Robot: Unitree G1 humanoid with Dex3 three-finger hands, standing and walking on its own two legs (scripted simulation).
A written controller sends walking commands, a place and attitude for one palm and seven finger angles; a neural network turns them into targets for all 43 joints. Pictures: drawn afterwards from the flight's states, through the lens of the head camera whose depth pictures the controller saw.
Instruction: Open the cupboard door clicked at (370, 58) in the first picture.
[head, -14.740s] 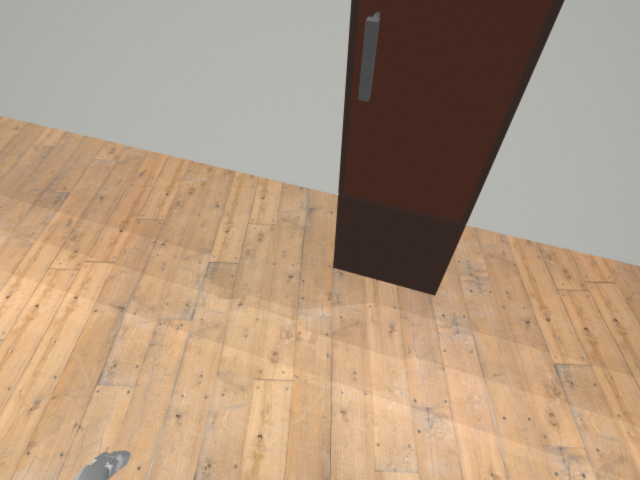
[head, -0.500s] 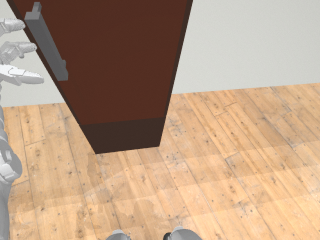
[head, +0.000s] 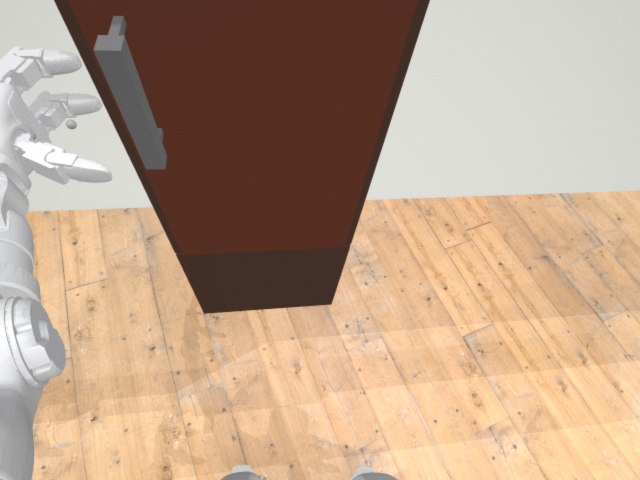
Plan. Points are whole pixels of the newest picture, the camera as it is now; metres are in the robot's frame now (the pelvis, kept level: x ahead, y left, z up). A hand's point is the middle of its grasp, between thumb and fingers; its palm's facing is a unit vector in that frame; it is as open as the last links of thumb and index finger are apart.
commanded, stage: move the hooked fingers beside the handle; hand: left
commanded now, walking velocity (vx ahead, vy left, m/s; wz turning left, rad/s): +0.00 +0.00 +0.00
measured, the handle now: (139, 99) +0.54 +0.20 +0.12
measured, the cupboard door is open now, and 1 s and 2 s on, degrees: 0 0 0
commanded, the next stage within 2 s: slide the fingers in behind the handle in 0.54 s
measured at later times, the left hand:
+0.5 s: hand (75, 126) +0.49 +0.26 +0.13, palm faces +0.05 -1.00 -0.03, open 14.0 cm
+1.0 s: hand (96, 125) +0.49 +0.24 +0.13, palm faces +0.05 -1.00 +0.00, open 14.0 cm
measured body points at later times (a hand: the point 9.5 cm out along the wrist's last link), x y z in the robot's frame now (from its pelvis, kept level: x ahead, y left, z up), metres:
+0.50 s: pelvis -0.02 -0.01 +0.00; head +0.09 +0.01 +0.43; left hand +0.48 +0.31 +0.13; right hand -0.04 -0.28 -0.11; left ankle -0.02 +0.09 -0.71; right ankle -0.03 -0.13 -0.71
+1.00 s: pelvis -0.01 +0.00 +0.00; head +0.09 +0.02 +0.43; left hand +0.49 +0.29 +0.13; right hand -0.01 -0.27 -0.11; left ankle -0.02 +0.09 -0.71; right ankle -0.03 -0.13 -0.71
